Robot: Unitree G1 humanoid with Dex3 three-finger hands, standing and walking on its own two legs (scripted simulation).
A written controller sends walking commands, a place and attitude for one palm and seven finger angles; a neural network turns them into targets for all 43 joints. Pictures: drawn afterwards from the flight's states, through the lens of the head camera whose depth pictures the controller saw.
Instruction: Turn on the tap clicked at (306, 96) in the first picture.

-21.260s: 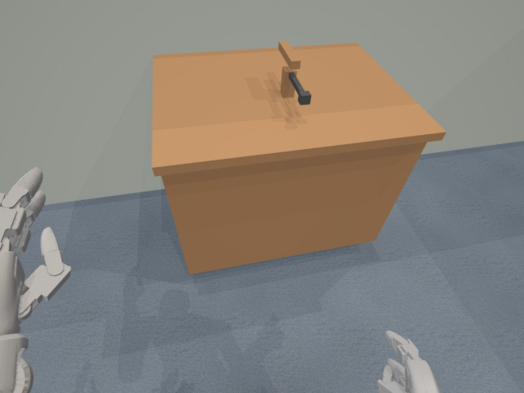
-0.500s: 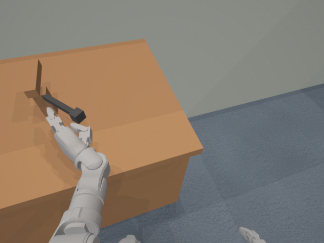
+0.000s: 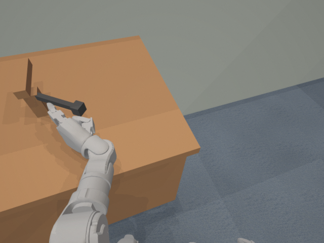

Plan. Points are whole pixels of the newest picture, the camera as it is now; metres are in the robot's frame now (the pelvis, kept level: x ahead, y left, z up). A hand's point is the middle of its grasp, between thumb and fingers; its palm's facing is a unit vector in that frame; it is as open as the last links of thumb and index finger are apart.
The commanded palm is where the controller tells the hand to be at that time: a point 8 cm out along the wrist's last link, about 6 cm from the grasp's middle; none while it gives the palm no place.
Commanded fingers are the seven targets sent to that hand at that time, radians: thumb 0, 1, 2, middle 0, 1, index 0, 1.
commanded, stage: push the lever round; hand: left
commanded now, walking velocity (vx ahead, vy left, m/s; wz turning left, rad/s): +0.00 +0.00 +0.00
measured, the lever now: (78, 108) +0.45 +0.23 +0.07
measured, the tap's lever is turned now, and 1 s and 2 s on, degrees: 51 79 79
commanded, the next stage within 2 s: lift the hand up off the lever in 0.58 s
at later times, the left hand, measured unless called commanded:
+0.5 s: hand (97, 112) +0.45 +0.19 +0.05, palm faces +0.83 -0.55 -0.11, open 8.0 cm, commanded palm +0.40 +0.20 +0.06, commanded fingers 0.00 0.90 0.90 -0.15 -0.15 -0.15 -0.15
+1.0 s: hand (97, 106) +0.47 +0.18 +0.05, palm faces +0.83 -0.55 -0.11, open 8.0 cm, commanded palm +0.41 +0.19 +0.07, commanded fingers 0.00 0.90 0.90 -0.15 -0.15 -0.15 -0.15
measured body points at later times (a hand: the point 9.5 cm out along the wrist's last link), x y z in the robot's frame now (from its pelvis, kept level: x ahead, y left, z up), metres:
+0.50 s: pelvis +0.00 +0.00 -0.01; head +0.07 +0.01 +0.44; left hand +0.41 +0.21 +0.06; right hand +0.06 -0.25 -0.14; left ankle +0.03 +0.14 -0.68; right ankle -0.01 -0.10 -0.69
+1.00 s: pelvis +0.01 +0.00 +0.00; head +0.08 +0.01 +0.44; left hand +0.42 +0.21 +0.06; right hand +0.05 -0.25 -0.13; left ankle +0.03 +0.14 -0.68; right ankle -0.01 -0.10 -0.69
